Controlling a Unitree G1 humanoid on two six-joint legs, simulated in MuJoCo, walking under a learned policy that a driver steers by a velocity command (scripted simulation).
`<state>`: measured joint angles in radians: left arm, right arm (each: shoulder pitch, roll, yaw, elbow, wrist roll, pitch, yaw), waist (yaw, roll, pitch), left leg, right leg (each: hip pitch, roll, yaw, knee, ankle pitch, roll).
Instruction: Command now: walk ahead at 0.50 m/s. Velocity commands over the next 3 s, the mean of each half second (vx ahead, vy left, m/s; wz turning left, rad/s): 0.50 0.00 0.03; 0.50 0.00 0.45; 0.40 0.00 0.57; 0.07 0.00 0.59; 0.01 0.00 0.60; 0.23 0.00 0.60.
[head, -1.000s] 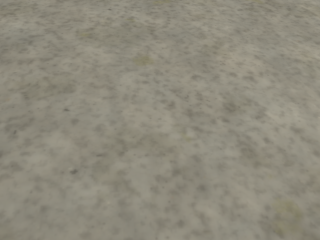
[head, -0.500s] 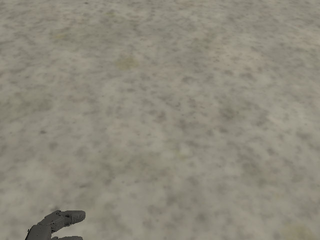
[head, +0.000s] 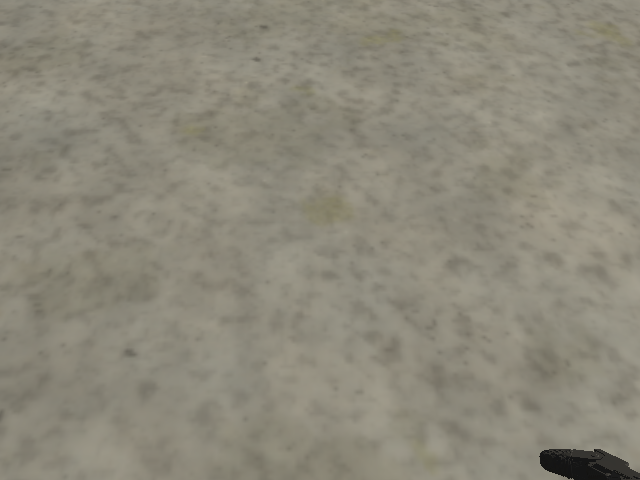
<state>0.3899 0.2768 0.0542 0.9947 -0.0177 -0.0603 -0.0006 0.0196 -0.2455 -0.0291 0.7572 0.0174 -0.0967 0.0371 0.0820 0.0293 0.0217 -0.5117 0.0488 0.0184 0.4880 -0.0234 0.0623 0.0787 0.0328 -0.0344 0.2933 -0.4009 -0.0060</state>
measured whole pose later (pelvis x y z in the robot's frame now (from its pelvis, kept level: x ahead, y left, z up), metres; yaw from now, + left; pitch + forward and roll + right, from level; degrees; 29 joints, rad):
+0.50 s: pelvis +0.27 +0.00 +0.01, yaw +1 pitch +2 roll +2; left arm 0.00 0.25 0.03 0.83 -0.01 -0.09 -0.03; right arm 0.39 -0.26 -0.06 0.95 0.02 -0.07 0.00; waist -0.08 -0.04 0.02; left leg 0.05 -0.05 0.03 0.22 -0.31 0.02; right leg -0.57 -0.07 0.02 0.52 0.03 -0.02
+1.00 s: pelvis +0.54 +0.00 +0.01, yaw +17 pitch +1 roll -3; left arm 0.29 0.27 0.07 0.95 0.00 -0.08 0.01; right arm 0.11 -0.26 -0.07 0.76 0.02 -0.03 0.04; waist 0.07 0.03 0.03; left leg -0.65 0.11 0.02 0.69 -0.02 0.04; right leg 0.08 0.01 -0.27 0.23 -0.32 0.01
